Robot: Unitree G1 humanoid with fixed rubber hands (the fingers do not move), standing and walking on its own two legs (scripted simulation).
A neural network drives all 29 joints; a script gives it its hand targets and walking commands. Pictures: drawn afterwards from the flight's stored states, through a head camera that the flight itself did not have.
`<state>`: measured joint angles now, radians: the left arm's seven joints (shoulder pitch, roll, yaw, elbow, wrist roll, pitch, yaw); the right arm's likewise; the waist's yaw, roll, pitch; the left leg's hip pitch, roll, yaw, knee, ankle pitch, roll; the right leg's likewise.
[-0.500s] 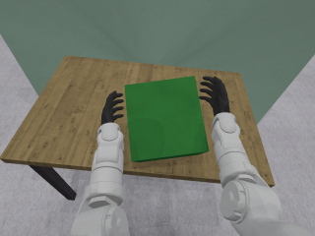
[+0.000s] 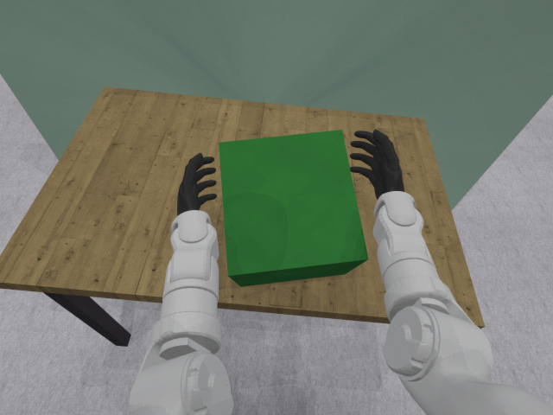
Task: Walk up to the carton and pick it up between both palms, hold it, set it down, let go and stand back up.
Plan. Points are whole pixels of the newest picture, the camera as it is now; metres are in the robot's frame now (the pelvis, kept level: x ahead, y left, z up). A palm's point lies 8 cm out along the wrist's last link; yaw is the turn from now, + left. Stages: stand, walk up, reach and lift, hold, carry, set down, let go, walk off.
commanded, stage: set down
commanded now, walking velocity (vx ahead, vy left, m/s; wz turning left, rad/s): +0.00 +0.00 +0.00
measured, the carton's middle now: (287, 214) +0.44 -0.01 -0.03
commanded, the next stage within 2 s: none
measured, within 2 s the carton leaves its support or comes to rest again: rests again in 1.18 s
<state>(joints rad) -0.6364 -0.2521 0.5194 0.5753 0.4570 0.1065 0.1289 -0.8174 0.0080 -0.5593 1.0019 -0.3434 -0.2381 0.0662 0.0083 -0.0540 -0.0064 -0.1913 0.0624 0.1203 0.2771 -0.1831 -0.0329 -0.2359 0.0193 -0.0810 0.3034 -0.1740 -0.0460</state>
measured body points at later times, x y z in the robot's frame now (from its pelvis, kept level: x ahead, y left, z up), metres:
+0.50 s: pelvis -0.01 +0.00 +0.00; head +0.07 +0.02 +0.44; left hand +0.39 +0.14 +0.03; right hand +0.43 -0.15 +0.07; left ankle -0.04 +0.13 -0.75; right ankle -0.02 -0.08 -0.75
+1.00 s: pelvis -0.02 +0.00 +0.00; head +0.05 +0.00 +0.44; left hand +0.37 +0.14 +0.02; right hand +0.42 -0.15 +0.05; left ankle -0.04 +0.13 -0.75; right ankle -0.02 -0.08 -0.75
